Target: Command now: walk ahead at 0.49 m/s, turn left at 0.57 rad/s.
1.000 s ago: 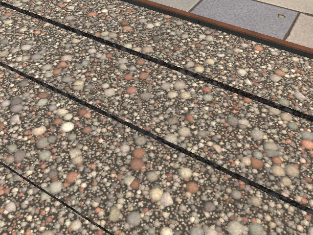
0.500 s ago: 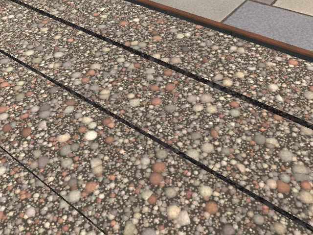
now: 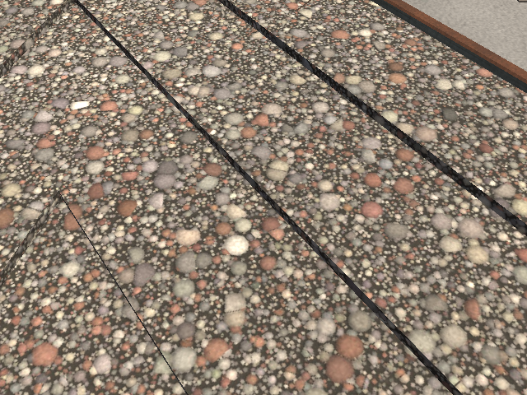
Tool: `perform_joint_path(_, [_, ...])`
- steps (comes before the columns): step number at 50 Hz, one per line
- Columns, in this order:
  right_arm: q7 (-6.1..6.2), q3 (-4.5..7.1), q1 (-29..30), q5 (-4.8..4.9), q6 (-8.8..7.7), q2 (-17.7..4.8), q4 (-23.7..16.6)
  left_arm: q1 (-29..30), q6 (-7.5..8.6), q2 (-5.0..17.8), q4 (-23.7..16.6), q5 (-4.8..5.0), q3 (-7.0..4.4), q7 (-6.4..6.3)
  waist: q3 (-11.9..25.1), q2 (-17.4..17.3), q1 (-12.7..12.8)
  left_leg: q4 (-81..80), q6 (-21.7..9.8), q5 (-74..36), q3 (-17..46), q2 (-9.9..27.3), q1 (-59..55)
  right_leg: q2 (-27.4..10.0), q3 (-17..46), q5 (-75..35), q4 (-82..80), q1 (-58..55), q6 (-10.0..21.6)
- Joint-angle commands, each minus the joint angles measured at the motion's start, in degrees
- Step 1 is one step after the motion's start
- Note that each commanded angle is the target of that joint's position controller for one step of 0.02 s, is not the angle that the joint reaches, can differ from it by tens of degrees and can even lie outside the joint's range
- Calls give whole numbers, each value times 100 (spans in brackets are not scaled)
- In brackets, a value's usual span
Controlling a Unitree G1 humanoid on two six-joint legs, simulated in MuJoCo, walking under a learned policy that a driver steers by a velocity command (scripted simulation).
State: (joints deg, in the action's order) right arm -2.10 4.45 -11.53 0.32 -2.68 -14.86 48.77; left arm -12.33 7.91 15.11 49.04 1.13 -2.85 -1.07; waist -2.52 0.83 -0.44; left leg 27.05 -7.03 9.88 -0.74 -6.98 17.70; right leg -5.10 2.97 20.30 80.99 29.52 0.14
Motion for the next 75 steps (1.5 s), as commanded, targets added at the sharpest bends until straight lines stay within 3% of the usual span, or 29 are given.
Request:
perform_joint_path(1, [69, 31, 179, 31, -100, -464, -379, -394, -82, 317, -487, -137, -93, 14, 282, -209, 345, -1428, -1118, -375, 2122, 1577, -368, -352, 73, -188, 518, 1439, -82])
perform_joint_path(5, [230, 46, -171, -15, -97, -727, -446, 498, -127, 311, -1029, -347, -9, -18, 102, -277, 166, -1637, -914, -1310, 1440, 1146, 442, -305, -340, -1417, -1349, 1336, -370])
perform_joint_path(11, [273, -6, -1296, 51, -54, -696, -146, 1714, -60, 191, -1417, -34, 109, 85, 193, -640, -485, -1546, -662, -1680, 1525, 1534, -1121, 223, -597, -2126, -4103, 950, -211])
perform_joint_path(15, [292, -16, -1127, -6, 5, -762, -205, 930, 26, 630, -1315, -77, -96, 181, 725, -1026, 109, -443, -350, -4206, 1489, 1656, -2016, 751, -854, -1410, -4889, -342, 300])
perform_joint_path(16, [305, -51, -967, -44, -6, -694, -287, 55, 30, 883, -1118, -106, -203, 156, 1324, -1014, 555, 540, -160, -4646, 1256, 1401, -1668, 498, -539, -1654, -4948, -1678, 603])
perform_joint_path(17, [290, -165, -1466, -20, -49, -223, -413, -841, 22, 1279, -934, -216, -331, 129, 2338, -78, 568, 2425, 221, -3213, 950, 833, 320, -765, 1370, -1102, -4862, -4129, 1403])
perform_joint_path(18, [240, -192, -1529, 16, -124, -240, -376, -1661, -60, 1232, -670, -208, -383, 164, 2969, 1360, 849, 4042, 428, 1083, 926, 139, 1661, -1671, 3853, 619, -6017, -5094, 1989])
perform_joint_path(19, [161, -63, -1089, 118, -185, -680, -432, -1341, -65, 793, -664, -134, -233, 117, 2041, 1168, 781, 5037, 370, 1837, 1251, 308, 2575, -1729, 4200, 1764, -6467, -4588, 1831])
perform_joint_path(20, [129, -46, -583, 147, -212, -767, -605, -832, -115, 633, -702, -74, -181, 73, 1034, 689, 651, 5196, 321, 1483, 1009, 631, 2903, -1590, 3363, 1710, -6544, -3612, 1641])
perform_joint_path(22, [139, -59, -208, 31, -211, -554, -746, -368, -106, 478, -667, -142, -125, 97, 261, 121, 222, 4519, 245, 979, 692, 1098, 2417, -1130, 2131, 431, -6915, -2118, 1343])
perform_joint_path(24, [178, -76, -597, 81, -128, -327, -590, -133, -74, 321, -641, -119, -87, 151, 266, 358, -80, 4051, 297, 826, 580, 1235, 1834, -780, 1326, -204, -7180, -1580, 1234])
perform_joint_path(27, [213, -121, -459, 10, -80, -216, -577, -208, -64, 592, -541, -83, -171, 142, 197, 305, -132, 3077, 516, 219, 307, 1300, 1733, -594, 559, -882, -7404, -1314, 1362])
perform_joint_path(31, [157, -222, 319, -7, -140, -82, -733, -452, -159, 909, -439, -8, -278, 79, 231, 402, 154, 1343, 697, -635, 109, 1154, 1143, -578, 99, -1202, -7411, -1274, 1251])
perform_joint_path(35, [103, -147, 791, 27, -200, -370, -911, -691, -233, 996, -281, 72, -313, 73, 150, 377, 289, 652, 622, -687, 226, 1117, 1022, -911, 340, -1043, -7097, -1779, 1113])
perform_joint_path(38, [126, -6, 165, -63, -292, -568, -730, -612, -369, 884, -220, 40, -263, 39, 394, 293, -120, -68, 487, -770, 41, 824, -50, -594, 327, -1908, -6039, -1864, 745])
perform_joint_path(39, [174, 113, -391, -100, -310, -851, -614, -672, -382, 642, -226, -25, -175, 39, 777, 106, -340, -216, 339, -1247, 302, 1130, -970, -201, 72, -1912, -5119, -1607, 486])
perform_joint_path(40, [237, 215, -908, -217, -288, -1383, -639, -814, -360, 177, -393, -226, -8, 43, 1440, -1066, -384, -110, -28, -2859, 1562, 2453, -2267, 407, -349, 86, -3294, -538, 104])
perform_joint_path(41, [243, 257, -1029, -216, -194, -1592, -635, -1419, -315, 17, -388, -81, 51, -6, 1942, -2265, -233, -441, -854, -3007, 2961, 3340, -3094, 799, -229, 1696, -1897, 800, -119])
perform_joint_path(42, [224, 159, -957, -128, -180, -1125, -675, -1227, -348, 649, -316, -9, -115, -44, 1777, -1334, -361, -506, -841, -2749, 2807, 3112, -2688, 530, 244, 1609, -1187, 1008, -167])
perform_joint_path(43, [223, 74, -668, -106, -193, -877, -724, -845, -400, 787, -403, 29, -185, -49, 1441, -948, -288, -462, -647, -2735, 2169, 2915, -2305, 384, 264, 1307, -1027, 1209, -134])
perform_joint_path(46, [232, -20, 164, -156, -197, -556, -750, -739, -689, 580, -405, -27, -237, -105, 927, -862, 123, -933, -465, -2708, 930, 2405, -985, 15, 80, 338, -1302, 600, -276])
perform_joint_path(54, [489, 105, 406, -135, -21, -851, -596, 8, -931, 315, -978, -59, -219, 5, 705, -681, 52, -1393, -657, -2107, -217, 2487, -899, -70, -203, -711, -2826, 322, -370])
perform_joint_path(63, [394, 252, 475, 133, 244, -1159, -470, 245, -1066, 516, -1360, -24, -346, 267, 658, -697, 131, -295, -127, -2022, -651, 2610, -1447, 289, -809, -802, -5119, -810, 181])
perform_joint_path(64, [370, 233, 179, 128, 246, -1026, -339, 33, -1047, 719, -1304, -64, -430, 218, 761, -431, 173, 281, 197, -1741, -872, 2299, -1223, 423, -690, -1629, -5685, -1439, 367])
perform_joint_path(65, [345, 173, 124, -51, 220, -811, -390, -332, -1023, 1331, -1289, -93, -621, 100, 982, 574, 209, 1622, 668, -624, -1237, 1784, -183, -303, 414, -3818, -5808, -2547, 723])
perform_joint_path(66, [328, 62, 333, -278, 194, -544, -718, -324, -991, 1826, -1426, -201, -669, 27, 1001, 1855, 86, 3197, 1206, 2765, -1082, 871, 1782, -1614, 2369, -5593, -5697, -3382, 1886])
perform_joint_path(67, [319, 112, 624, -206, 199, -721, -739, -464, -872, 1478, -1436, -242, -578, 89, 1581, 1059, 425, 4152, 1206, 3036, 37, 803, 1974, -1734, 2412, -5202, -5789, -3283, 2262])
perform_joint_path(69, [349, 135, 689, -11, 230, -741, -718, 84, -743, 1204, -1461, -112, -501, 77, 1146, 542, 164, 4158, 1069, 2096, 333, 976, 2250, -1046, 1535, -4092, -5857, -2892, 1656])
perform_joint_path(75, [436, 116, 583, -48, 256, -657, -736, 427, -822, 1116, -1647, -87, -434, -86, 1131, 587, -46, 2949, 1164, 1183, 406, 723, 1493, -660, 1379, -3509, -5968, -2141, 1414])
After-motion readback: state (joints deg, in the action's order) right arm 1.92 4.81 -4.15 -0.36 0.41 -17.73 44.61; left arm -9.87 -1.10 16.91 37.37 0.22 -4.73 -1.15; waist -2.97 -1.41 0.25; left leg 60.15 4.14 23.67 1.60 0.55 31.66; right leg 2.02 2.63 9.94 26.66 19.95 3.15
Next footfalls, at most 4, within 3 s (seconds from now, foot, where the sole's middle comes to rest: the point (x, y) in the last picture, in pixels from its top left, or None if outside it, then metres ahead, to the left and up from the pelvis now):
0.32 right None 0.40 -0.13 -0.73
0.78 left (204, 355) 0.56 0.17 -0.73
1.30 right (305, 346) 0.58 -0.08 -0.73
1.74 left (218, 325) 0.64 0.14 -0.73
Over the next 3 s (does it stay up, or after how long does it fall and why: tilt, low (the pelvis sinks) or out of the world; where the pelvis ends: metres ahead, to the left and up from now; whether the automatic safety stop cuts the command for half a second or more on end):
stays up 0.64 0.02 0.05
